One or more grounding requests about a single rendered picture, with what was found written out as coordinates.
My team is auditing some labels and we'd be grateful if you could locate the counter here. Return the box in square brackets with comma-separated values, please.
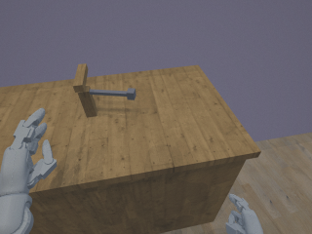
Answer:
[0, 63, 261, 234]

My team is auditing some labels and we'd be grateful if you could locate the right robot hand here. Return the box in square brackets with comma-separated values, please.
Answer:
[225, 193, 264, 234]

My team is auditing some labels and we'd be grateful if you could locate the left robot forearm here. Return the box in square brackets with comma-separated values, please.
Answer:
[0, 193, 34, 234]

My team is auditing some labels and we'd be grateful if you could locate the tap lever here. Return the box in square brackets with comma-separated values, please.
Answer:
[89, 88, 137, 100]

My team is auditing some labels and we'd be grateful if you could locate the left robot hand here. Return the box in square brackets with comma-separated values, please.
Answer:
[0, 107, 58, 197]

